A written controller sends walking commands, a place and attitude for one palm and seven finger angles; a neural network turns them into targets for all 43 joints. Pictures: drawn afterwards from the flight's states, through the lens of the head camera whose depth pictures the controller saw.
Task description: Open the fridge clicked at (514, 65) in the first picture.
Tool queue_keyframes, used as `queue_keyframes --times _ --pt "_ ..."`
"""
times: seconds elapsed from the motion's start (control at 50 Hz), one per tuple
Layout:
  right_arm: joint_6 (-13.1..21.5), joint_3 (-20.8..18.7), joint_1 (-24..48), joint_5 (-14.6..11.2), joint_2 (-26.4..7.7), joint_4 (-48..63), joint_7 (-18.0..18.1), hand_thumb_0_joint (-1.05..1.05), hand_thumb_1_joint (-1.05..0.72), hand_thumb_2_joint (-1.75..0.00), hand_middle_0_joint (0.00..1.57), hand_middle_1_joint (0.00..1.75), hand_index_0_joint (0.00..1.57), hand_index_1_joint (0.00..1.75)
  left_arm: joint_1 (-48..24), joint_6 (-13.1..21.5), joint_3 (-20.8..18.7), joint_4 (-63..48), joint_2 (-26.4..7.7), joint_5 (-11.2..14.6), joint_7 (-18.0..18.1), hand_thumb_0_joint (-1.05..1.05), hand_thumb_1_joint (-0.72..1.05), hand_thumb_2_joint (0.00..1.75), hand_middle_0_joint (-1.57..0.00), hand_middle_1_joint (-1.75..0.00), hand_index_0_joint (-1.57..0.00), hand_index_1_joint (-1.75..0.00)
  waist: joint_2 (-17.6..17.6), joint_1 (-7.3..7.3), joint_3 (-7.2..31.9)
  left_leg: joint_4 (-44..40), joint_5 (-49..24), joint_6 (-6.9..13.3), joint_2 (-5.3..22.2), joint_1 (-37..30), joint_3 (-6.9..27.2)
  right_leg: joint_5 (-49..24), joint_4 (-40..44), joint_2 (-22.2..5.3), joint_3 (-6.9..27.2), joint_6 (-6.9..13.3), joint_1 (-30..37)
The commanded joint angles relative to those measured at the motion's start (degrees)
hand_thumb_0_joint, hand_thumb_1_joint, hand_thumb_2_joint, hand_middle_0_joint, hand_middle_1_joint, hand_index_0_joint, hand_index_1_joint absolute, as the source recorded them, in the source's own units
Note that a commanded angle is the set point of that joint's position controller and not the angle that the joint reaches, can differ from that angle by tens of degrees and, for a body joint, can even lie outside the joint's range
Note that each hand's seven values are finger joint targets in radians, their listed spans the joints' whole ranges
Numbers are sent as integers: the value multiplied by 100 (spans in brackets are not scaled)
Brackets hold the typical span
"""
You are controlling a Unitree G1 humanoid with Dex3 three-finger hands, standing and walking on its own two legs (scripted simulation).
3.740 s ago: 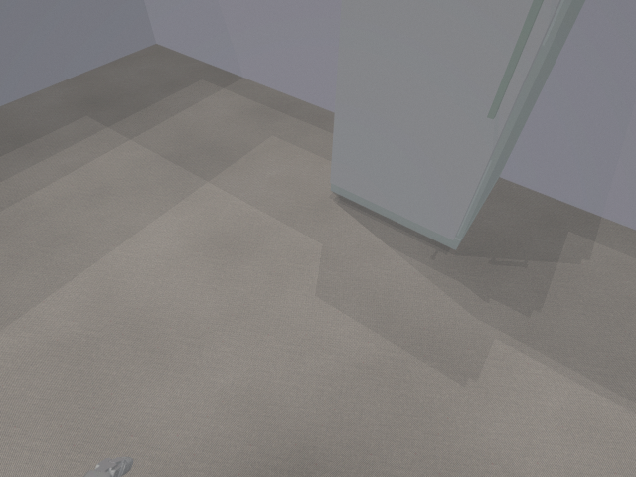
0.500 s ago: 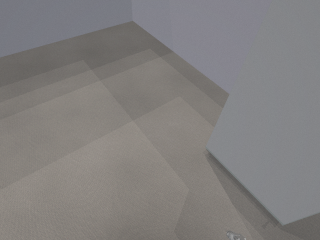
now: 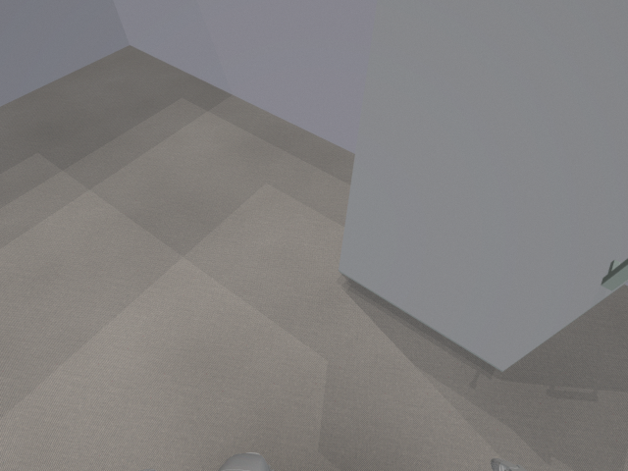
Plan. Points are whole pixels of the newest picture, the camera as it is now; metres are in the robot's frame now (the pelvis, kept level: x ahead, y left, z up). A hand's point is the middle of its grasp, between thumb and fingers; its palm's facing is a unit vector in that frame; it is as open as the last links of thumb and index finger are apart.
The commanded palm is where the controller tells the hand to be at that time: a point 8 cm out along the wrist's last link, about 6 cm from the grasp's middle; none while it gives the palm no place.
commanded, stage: turn to face it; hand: right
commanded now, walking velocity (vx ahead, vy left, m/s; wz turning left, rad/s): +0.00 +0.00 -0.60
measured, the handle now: out of the picture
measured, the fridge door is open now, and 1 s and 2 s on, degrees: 0 0 0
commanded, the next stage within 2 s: take the last steps up to it in 0.72 s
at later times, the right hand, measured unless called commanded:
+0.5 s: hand out of the picture -0.06 -0.20 -0.18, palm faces +0.37 +0.89 -0.25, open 7.4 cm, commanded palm none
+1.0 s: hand out of the picture -0.06 -0.15 -0.14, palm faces +0.48 +0.84 -0.26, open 7.4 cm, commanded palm none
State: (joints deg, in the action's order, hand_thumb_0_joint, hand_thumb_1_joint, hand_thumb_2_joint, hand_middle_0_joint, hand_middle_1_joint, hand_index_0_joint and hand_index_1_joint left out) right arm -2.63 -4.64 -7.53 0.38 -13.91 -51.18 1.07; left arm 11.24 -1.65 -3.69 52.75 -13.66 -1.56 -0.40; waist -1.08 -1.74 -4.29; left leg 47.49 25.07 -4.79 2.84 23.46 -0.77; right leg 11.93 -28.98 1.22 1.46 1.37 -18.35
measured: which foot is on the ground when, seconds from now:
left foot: up 0.00-0.06, down 0.08-0.48, up 0.50-0.86, down 0.88-1.00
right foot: down 0.00-0.08, up 0.10-0.46, down 0.48-0.88, up 0.90-1.00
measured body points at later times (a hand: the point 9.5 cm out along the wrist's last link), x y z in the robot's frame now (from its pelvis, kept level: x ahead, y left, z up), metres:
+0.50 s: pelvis -0.02 +0.01 -0.01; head +0.01 -0.01 +0.44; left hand +0.18 +0.22 -0.14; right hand -0.08 -0.24 -0.16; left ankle +0.01 +0.14 -0.73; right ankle -0.07 -0.09 -0.74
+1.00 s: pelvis -0.03 +0.04 +0.01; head -0.01 +0.07 +0.45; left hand +0.12 +0.24 -0.16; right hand -0.09 -0.19 -0.12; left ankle +0.01 +0.13 -0.74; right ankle -0.09 -0.08 -0.67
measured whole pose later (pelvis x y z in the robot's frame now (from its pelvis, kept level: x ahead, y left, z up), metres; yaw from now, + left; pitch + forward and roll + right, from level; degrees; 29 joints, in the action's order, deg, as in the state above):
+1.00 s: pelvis -0.03 +0.04 +0.01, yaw -27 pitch -1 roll -2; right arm 1.1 -1.6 -15.1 1.3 -8.5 -55.5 0.8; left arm 13.6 -3.7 -3.5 58.8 -13.0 -1.6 -1.5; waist -2.7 0.2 -1.1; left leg 27.6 15.6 1.3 3.0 11.0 -5.3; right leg 21.8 -55.3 0.6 0.4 -0.7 -24.2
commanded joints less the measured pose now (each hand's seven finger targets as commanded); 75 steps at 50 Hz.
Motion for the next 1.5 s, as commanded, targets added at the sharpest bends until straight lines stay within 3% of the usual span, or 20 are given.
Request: queue_keyframes --times 0.0,0.02,0.06,0.16,0.34,0.42,0.44,0.46,0.48,0.58,0.8,0.82,0.86,0.9,0.98,1.16,1.3,1.34,1.36,1.48 --pt "178 -43 -629 -25 -438 377 35 0 -90 -90 20 30 20 30 -248 17 -352 -478 -1113 34 40 0 90 90 -20 -30 -20 -30 -753 223 874 -1520 -849 58 -177 -1084 -184 -1874 323 -1146 1505 598 258" --pt "225 -73 -831 -8 -569 367 54 0 -90 -90 20 30 20 30 -286 8 -350 -526 -1009 68 23 0 90 90 -20 -30 -20 -30 -429 339 873 -2366 -1289 107 6 -1667 -60 -1317 -24 -895 1411 362 -197" --pt "280 -169 -855 122 -1448 502 102 0 -90 -90 20 30 20 30 -229 2 -273 -754 -485 83 -31 0 90 90 -20 -30 -20 -30 1900 371 747 -3327 -1922 1129 2524 -1916 2214 2139 -2471 313 27 -376 -1641" --pt "327 6 -66 103 -731 673 109 0 -90 -90 20 30 20 30 -101 -166 -274 -379 -530 23 -151 0 90 90 -20 -30 -20 -30 1068 -37 205 -2874 -2402 1055 1509 -1031 321 1004 -4121 -268 -20 -490 -1402" --pt "265 -117 -990 158 -1120 246 77 0 -90 -90 20 30 20 30 -843 -98 -87 -546 -358 107 -134 0 90 90 -20 -30 -20 -30 1367 502 590 -2399 -3691 1236 1853 -1924 -116 1565 -1699 -259 -644 -483 -612" --pt "214 -159 -877 82 -1117 137 48 0 -90 -90 20 30 20 30 -228 18 -81 -360 -514 93 -83 0 90 90 -20 -30 -20 -30 1151 179 920 -1511 -3642 714 1631 -1574 -642 188 335 -231 -829 -325 766" --pt "187 -123 -866 45 -939 186 22 0 -90 -90 20 30 20 30 38 65 -169 -297 -868 69 -78 0 90 90 -20 -30 -20 -30 257 23 1104 -681 -2704 396 1344 -741 -906 -852 762 -767 -243 -124 1780" --pt "167 -29 -781 22 -526 427 -21 0 -90 -90 20 30 20 30 313 95 -305 -299 -1469 31 -49 0 90 90 -20 -30 -20 -30 -1512 -141 1045 448 534 -34 608 881 -1060 -3079 791 -2313 1581 629 2426" --pt "95 41 -361 86 -558 517 33 0 -90 -90 20 30 20 30 588 52 -309 -142 -1537 52 -6 0 90 90 -20 -30 -20 -30 -1349 -321 918 1177 1264 17 509 841 -513 -3293 864 -2590 1558 1091 1848" --pt "59 -6 -647 52 -486 37 -37 0 -90 -90 20 30 20 30 -339 121 -102 -278 -938 44 127 0 90 90 -20 -30 -20 -30 -724 166 506 1480 -71 2 385 560 -152 -2394 965 -1547 642 762 1052" --pt "181 85 -926 0 -245 -117 48 0 -90 -90 20 30 20 30 -155 57 -128 -56 -818 46 113 0 90 90 -20 -30 -20 -30 -674 246 685 -1592 -776 129 -66 -1057 -301 -1931 602 -1311 1067 673 727" --pt "244 84 -1163 7 -276 -223 60 0 -90 -90 20 30 20 30 -158 69 -100 -13 -707 76 97 0 90 90 -20 -30 -20 -30 -404 373 812 -2378 -1303 136 31 -1670 -253 -1193 346 -1106 942 458 435" --pt "364 -46 -1345 140 -1097 -270 79 0 -90 -90 20 30 20 30 -62 88 23 -162 -54 115 32 0 90 90 -20 -30 -20 -30 1849 455 558 -3554 -796 895 2029 -2473 1980 1848 -1449 94 -154 -235 -1330" --pt "372 -48 -1240 91 -922 -239 63 0 -90 -90 20 30 20 30 -345 -46 -128 -123 -459 6 -11 0 90 90 -20 -30 -20 -30 1631 521 -141 -4160 1193 1212 2134 -1105 2395 1668 -2888 -226 273 -168 -1459" --pt "541 72 -1049 83 -431 -279 34 0 -90 -90 20 30 20 30 201 3 -120 281 -216 -34 -140 0 90 90 -20 -30 -20 -30 856 218 -152 -3891 42 881 1397 -1257 797 369 -3416 -442 -69 -300 -1480" --pt "657 95 -2015 147 -379 -893 9 0 -90 -90 20 30 20 30 -341 145 -35 195 -3 13 -177 0 90 90 -20 -30 -20 -30 1042 534 -207 -3979 -339 1161 1549 -1909 583 385 -1842 -649 -478 -326 -1505" --pt "530 67 -1783 105 -293 -1124 6 0 -90 -90 20 30 20 30 585 376 37 553 -9 57 -83 0 90 90 -20 -30 -20 -30 592 50 77 -2739 -539 872 1057 -618 -177 185 368 -354 -1027 -184 1347" --pt "491 190 -1735 66 279 -915 -58 0 -90 -90 20 30 20 30 1841 427 -202 874 -988 5 57 0 90 90 -20 -30 -20 -30 -1744 -392 583 65 646 422 81 975 -1002 1080 1352 -2234 1480 449 2766" --pt "478 198 -1337 124 207 -708 -28 0 -90 -90 20 30 20 30 2039 392 -192 933 -1022 -5 107 0 90 90 -20 -30 -20 -30 -1534 -516 438 1015 979 487 80 1389 -580 1502 1760 -2613 1956 786 2481" --pt "377 139 -1347 144 369 -972 -154 0 -90 -90 20 30 20 30 923 587 62 737 -56 46 208 0 90 90 -20 -30 -20 -30 -485 170 -141 1397 -797 380 530 833 -234 -466 1963 -1770 173 698 956"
